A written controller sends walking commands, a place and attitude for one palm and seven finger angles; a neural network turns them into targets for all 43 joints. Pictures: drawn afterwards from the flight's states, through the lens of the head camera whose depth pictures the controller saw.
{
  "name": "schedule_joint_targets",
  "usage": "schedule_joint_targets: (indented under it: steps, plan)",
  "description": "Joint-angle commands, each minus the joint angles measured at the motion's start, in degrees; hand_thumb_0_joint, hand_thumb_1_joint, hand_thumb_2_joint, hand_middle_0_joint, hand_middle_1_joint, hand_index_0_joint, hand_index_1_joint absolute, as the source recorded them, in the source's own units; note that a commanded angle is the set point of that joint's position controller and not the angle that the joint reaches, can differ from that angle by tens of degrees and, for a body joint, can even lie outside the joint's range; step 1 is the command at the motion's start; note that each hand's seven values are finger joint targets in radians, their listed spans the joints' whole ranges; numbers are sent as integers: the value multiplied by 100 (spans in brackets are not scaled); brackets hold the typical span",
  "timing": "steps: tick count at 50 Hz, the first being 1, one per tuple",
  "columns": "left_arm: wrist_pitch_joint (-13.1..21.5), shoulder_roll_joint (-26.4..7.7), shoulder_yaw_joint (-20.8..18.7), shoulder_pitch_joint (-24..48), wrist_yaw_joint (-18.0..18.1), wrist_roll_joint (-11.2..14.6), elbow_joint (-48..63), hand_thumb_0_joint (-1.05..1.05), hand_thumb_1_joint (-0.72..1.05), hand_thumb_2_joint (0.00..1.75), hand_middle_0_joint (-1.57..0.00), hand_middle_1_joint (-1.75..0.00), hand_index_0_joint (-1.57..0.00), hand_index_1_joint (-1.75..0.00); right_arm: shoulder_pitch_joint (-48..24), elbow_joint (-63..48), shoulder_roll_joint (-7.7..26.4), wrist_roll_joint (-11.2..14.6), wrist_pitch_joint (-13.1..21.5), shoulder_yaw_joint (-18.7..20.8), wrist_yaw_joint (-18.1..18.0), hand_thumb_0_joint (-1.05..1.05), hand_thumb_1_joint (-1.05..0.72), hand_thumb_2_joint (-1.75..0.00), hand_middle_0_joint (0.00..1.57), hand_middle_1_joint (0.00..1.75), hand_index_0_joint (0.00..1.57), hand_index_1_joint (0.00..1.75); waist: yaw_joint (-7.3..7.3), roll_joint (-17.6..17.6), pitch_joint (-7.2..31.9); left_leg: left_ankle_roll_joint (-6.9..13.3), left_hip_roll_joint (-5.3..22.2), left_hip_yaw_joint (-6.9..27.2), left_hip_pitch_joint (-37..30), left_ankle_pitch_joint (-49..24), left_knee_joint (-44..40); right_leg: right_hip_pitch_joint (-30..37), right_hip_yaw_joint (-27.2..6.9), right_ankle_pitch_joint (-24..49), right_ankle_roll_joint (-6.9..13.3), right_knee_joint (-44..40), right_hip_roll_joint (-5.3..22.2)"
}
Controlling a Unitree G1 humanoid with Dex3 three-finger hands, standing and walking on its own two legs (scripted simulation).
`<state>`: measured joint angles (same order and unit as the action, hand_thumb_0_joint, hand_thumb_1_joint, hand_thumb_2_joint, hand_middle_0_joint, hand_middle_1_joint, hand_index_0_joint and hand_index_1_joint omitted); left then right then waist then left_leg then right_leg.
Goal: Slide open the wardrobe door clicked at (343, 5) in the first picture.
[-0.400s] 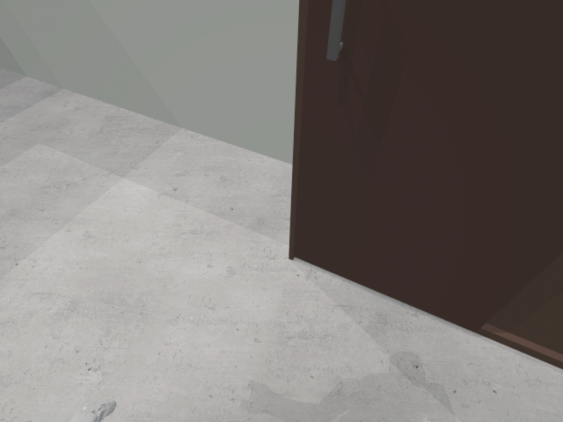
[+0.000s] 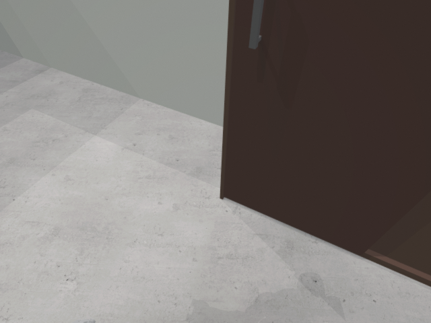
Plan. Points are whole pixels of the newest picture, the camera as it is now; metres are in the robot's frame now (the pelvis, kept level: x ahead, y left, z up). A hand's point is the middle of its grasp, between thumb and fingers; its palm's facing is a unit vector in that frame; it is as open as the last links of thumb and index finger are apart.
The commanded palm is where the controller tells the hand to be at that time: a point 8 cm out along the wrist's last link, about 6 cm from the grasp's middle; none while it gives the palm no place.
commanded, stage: stand and wait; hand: left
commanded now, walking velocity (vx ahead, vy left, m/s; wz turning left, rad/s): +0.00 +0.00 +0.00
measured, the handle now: (261, 0) +0.82 -0.06 +0.26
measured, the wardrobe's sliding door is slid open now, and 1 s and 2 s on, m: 0.00 0.00 0.00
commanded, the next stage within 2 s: look at it before walking up in 0.42 s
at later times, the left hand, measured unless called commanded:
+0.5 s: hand out of the picture +0.07 +0.24 -0.15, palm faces -0.02 -0.94 -0.34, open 7.4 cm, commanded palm none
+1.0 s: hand out of the picture +0.07 +0.24 -0.15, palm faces -0.02 -0.94 -0.34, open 7.4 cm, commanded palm none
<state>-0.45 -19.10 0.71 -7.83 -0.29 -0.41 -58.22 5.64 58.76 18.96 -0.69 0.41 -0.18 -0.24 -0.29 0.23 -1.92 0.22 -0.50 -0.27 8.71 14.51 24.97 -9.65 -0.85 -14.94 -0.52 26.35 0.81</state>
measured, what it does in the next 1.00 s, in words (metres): stands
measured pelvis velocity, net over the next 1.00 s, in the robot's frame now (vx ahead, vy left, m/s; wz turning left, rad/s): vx -0.01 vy -0.01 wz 0.00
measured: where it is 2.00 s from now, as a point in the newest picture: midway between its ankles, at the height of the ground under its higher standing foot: outside the picture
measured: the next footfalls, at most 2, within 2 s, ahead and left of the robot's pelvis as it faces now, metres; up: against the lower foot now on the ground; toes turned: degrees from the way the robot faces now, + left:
none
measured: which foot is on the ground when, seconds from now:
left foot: down 0.00-1.00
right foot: down 0.00-1.00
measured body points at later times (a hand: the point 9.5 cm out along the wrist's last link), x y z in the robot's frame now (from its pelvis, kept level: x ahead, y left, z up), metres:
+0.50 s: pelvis -0.01 -0.01 +0.00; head -0.01 -0.01 +0.45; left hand +0.07 +0.29 -0.12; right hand +0.06 -0.30 -0.13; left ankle -0.01 +0.12 -0.74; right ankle -0.01 -0.13 -0.74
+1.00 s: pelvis -0.01 -0.01 +0.01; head +0.00 -0.02 +0.45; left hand +0.07 +0.28 -0.12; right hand +0.07 -0.31 -0.13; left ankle -0.01 +0.12 -0.74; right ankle -0.01 -0.13 -0.74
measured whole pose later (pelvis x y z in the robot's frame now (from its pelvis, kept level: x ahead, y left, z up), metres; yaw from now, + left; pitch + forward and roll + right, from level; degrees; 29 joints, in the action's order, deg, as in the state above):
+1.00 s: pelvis -0.01 -0.01 +0.01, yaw +0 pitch -2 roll +0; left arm 0.1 -19.3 0.2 -7.3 -0.4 -0.4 -62.3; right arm 6.8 63.7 19.5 -0.4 0.6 -0.2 -0.3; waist 0.0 -0.4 -2.6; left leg -1.0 0.7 0.2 7.4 11.3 20.5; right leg -8.3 -0.4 -11.7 0.5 21.9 -0.4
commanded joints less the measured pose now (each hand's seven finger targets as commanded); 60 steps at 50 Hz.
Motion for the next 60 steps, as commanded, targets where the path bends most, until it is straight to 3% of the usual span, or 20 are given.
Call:
schedule_joint_targets:
  steps: [1,14,25,38,50,58,60]
  plan:
    - [185,-1206,-289,329,107,-18,374,0,90,90,-20,-30,-20,-30,-304,-357,1185,-2,155,283,-61,0,-90,-90,20,30,20,30,30,-28,548,174,674,476,-111,-1250,-437,189,-462,1331,247,-413,609]
    - [191,-1237,-281,320,88,-10,98,0,90,90,-20,-30,-20,-30,-187,-39,1237,7,147,251,-53,0,-90,-90,20,30,20,30,32,12,264,126,679,537,-40,-724,-671,27,-591,709,251,-734,608]
    - [208,-1235,-288,342,92,-18,29,0,90,90,-20,-30,-20,-30,-122,64,1229,9,164,245,-52,0,-90,-90,20,30,20,30,28,74,379,112,710,555,-75,-881,-705,140,-565,875,249,-755,614]
    - [205,-1226,-297,379,85,-19,15,0,90,90,-20,-30,-20,-30,-129,99,1222,8,162,233,-56,0,-90,-90,20,30,20,30,40,-38,258,82,713,552,-70,-760,-788,75,-597,711,242,-870,610]
    - [222,-1222,-289,309,92,-17,-20,0,90,90,-20,-30,-20,-30,-128,118,1221,19,157,235,-62,0,-90,-90,20,30,20,30,38,-5,442,81,736,543,-241,-1044,-732,207,-577,1119,248,-849,617]
    - [212,-1237,-297,327,90,-19,-25,0,90,90,-20,-30,-20,-30,-147,138,1241,14,157,242,-76,0,-90,-90,20,30,20,30,40,14,357,62,768,475,-294,-1054,-759,154,-602,1235,250,-854,600]
    - [129,-1003,-296,223,93,-26,5,0,90,90,-20,-30,-20,-30,29,111,963,5,119,231,-97,0,-90,-90,20,30,20,30,58,31,324,20,792,321,-288,-1113,-532,20,-689,1523,253,-680,570]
